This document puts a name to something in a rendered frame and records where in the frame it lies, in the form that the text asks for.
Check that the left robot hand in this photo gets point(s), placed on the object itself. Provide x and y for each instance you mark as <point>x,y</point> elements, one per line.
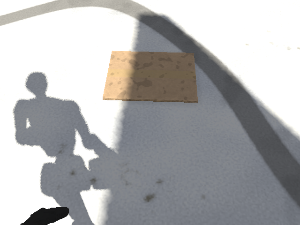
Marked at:
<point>45,216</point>

